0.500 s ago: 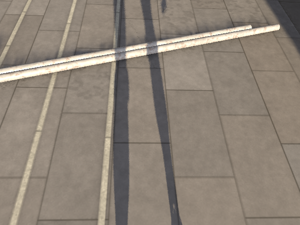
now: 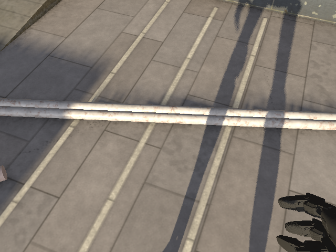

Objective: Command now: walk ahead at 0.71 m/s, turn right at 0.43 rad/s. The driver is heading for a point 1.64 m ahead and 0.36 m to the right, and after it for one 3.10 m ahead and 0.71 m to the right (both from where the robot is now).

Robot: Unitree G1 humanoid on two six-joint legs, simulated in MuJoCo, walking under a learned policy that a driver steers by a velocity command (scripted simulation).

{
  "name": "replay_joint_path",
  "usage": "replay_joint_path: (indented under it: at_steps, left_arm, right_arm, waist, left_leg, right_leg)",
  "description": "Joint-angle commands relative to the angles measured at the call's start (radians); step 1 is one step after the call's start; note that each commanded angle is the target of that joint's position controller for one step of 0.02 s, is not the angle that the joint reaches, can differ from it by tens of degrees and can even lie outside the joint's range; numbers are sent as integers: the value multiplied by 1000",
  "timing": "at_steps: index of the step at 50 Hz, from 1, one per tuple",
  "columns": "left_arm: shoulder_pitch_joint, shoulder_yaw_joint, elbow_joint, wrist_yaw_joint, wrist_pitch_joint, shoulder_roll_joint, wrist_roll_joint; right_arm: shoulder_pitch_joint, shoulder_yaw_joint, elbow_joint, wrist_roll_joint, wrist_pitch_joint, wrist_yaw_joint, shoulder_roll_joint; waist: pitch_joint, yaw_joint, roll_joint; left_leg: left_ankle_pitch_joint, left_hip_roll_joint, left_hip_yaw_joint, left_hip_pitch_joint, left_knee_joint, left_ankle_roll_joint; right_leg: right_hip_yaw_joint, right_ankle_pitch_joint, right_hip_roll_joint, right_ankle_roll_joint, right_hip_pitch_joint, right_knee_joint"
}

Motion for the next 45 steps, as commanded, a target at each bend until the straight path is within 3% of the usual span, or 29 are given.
replay_joint_path:
  at_steps: [1, 2, 3, 4, 5, 6, 7, 8, 9, 11, 13, 16, 19, 22, 23, 24, 25, 26, 27, 28, 29, 31, 32, 34, 36, 38, 40, 43, 45]
  left_arm:
    - [-171, 37, -105, -14, -32, 184, -19]
    - [-144, 40, -90, -16, -31, 192, -26]
    - [-142, 41, -90, -15, -32, 185, -34]
    - [-108, -7, -145, 0, -32, 25, -43]
    - [15, -17, -146, 25, -23, 2, -73]
    - [-18, 1, -169, 36, -13, 72, -78]
    - [-101, 9, -187, 45, 1, 84, -81]
    - [-123, 15, -181, 51, 19, 81, -69]
    - [-126, 22, -181, 54, 41, 69, -58]
    - [-125, 22, -211, 47, 73, 13, -58]
    - [-216, 19, -268, 40, 80, -11, -47]
    - [-275, 10, -293, 5, 74, -34, -36]
    - [-303, 26, -313, -35, 92, 14, -32]
    - [-258, 65, -328, -39, 109, 105, -35]
    - [-175, 84, -310, -29, 106, 139, -36]
    - [-144, 104, -309, -6, 100, 198, -43]
    - [-239, 108, -366, 6, 96, 294, -27]
    - [-267, 99, -425, -14, 75, 277, 4]
    - [-319, 91, -438, -23, 61, 245, -11]
    - [-363, 84, -434, -16, 58, 212, -38]
    - [-419, 63, -444, -4, 63, 159, -48]
    - [-463, 43, -451, 18, 72, 123, -17]
    - [-456, 37, -438, 24, 71, 115, -4]
    - [-447, 22, -406, 32, 70, 89, 6]
    - [-453, 2, -375, 30, 70, 43, 18]
    - [-463, 12, -356, 25, 74, 85, 25]
    - [-472, 25, -346, 29, 86, 119, 22]
    - [-490, 26, -331, 43, 97, 103, 0]
    - [-507, 28, -324, 52, 101, 85, -21]
  right_arm:
    - [189, -23, 29, 0, -5, -16, -78]
    - [276, -37, 61, -13, -8, -35, -104]
    - [365, -52, 69, -30, -18, -56, -142]
    - [435, -76, 38, 43, -19, -90, -220]
    - [447, -81, 26, 22, 1, -96, -256]
    - [385, -77, 20, 37, 9, -94, -203]
    - [325, -69, 20, 43, 9, -95, -145]
    - [271, -63, 25, 41, 5, -89, -102]
    - [217, -58, 27, 44, 5, -86, -64]
    - [155, -62, 36, 39, -5, -88, -37]
    - [103, -74, 48, 43, -12, -100, -51]
    - [72, -88, 63, 57, 2, -127, -87]
    - [79, -101, 81, 90, 13, -122, -121]
    - [87, -121, 80, 115, 27, -109, -159]
    - [88, -120, 79, 115, 35, -103, -148]
    - [160, -107, 79, 86, 37, -92, -100]
    - [262, -82, 56, 22, 37, -78, -21]
    - [262, -87, 37, 39, 32, -69, -110]
    - [161, -98, 19, 68, 25, -68, -160]
    - [122, -97, 8, 60, 24, -77, -149]
    - [141, -96, 35, 52, 35, -88, -146]
    - [193, -97, 78, 52, 59, -93, -141]
    - [214, -89, 91, 53, 64, -95, -109]
    - [244, -66, 109, 57, 69, -99, -47]
    - [252, -50, 121, 64, 77, -95, -16]
    - [215, -64, 100, 74, 88, -94, -71]
    - [181, -81, 70, 79, 93, -96, -123]
    - [214, -84, 59, 76, 92, -88, -103]
    - [287, -89, 78, 71, 89, -76, -89]
  waist:
    - [38, -197, -22]
    - [-25, -234, 1]
    - [-84, -285, -23]
    - [-259, -285, 159]
    - [-422, -238, 330]
    - [-355, -219, 231]
    - [-220, -203, 177]
    - [-156, -169, 116]
    - [-116, -131, 108]
    - [-66, -81, 145]
    - [-10, -73, 109]
    - [-38, -83, 88]
    - [-44, -81, 76]
    - [-67, -33, 67]
    - [-100, 16, 26]
    - [-94, 10, -133]
    - [-150, -122, -368]
    - [-378, -78, -256]
    - [-284, -63, -126]
    - [-170, -93, -45]
    - [-129, -124, 8]
    - [-127, -146, 2]
    - [-144, -145, -9]
    - [-184, -141, -33]
    - [-193, -125, -73]
    - [-128, -102, -119]
    - [-61, -88, -135]
    - [-45, -104, -131]
    - [-56, -140, -108]
  left_leg:
    - [144, -87, 81, 527, -114, -9]
    - [167, -100, 86, 638, -168, 1]
    - [201, -13, 25, 792, -182, 13]
    - [475, 279, -264, 1009, -127, 67]
    - [574, 505, -567, 1063, -195, 213]
    - [566, 453, -552, 969, -252, 225]
    - [620, 408, -368, 856, -256, 204]
    - [652, 346, -251, 750, -273, 177]
    - [590, 301, -160, 663, -309, 166]
    - [592, 272, -29, 532, -377, 144]
    - [579, 270, 54, 468, -437, 151]
    - [565, 218, 193, 491, -426, 122]
    - [593, 228, 241, 542, -355, 103]
    - [725, 229, 267, 560, -140, 63]
    - [662, 200, 283, 510, 31, 31]
    - [194, 115, 273, 339, 272, -28]
    - [-579, -74, 218, 21, 624, -106]
    - [-557, -122, -48, -56, 747, -104]
    - [-460, -88, -99, -87, 705, -74]
    - [-386, -59, -102, -96, 623, -66]
    - [-351, -15, -91, -64, 558, -71]
    - [-312, 9, -40, 98, 456, -85]
    - [-294, 8, -14, 146, 406, -97]
    - [-240, 24, 2, 230, 279, -116]
    - [-143, 42, 7, 322, 153, -120]
    - [-130, 28, 29, 323, 127, -114]
    - [-198, 23, 41, 256, 124, -99]
    - [-229, 20, 72, 237, 55, -69]
    - [-120, -10, 95, 310, -113, -29]
  right_leg:
    - [139, 661, -154, -132, -375, -17]
    - [104, 778, -100, -99, -342, 178]
    - [104, 665, -44, -66, -432, 403]
    - [99, -86, 3, -3, -574, 707]
    - [78, -315, 51, 32, -671, 1039]
    - [80, -243, -11, 53, -732, 1109]
    - [29, -180, -55, 63, -778, 1100]
    - [10, -132, -89, 71, -758, 1079]
    - [-1, -96, -114, 75, -736, 1051]
    - [-21, -33, -138, 68, -661, 979]
    - [-38, 35, -150, 66, -657, 826]
    - [-92, 284, -118, 32, -538, 530]
    - [-135, 332, -81, -16, -449, 409]
    - [-185, 235, -10, -95, -326, 351]
    - [-190, 288, 25, -136, -194, 270]
    - [-62, 618, -15, -187, -34, 197]
    - [342, 1042, -237, -373, 167, 278]
    - [674, 634, -363, -501, 225, 102]
    - [620, 445, -345, -439, 142, 31]
    - [544, 344, -290, -372, 35, 23]
    - [443, 400, -281, -328, -63, 41]
    - [285, 594, -241, -291, -225, 71]
    - [230, 686, -221, -285, -251, 84]
    - [135, 742, -194, -267, -268, 99]
    - [76, 596, -185, -250, -298, 78]
    - [81, 362, -207, -252, -333, 50]
    - [114, 227, -246, -256, -321, 40]
    - [114, 292, -282, -238, -255, 94]
    - [57, 328, -256, -181, -239, 187]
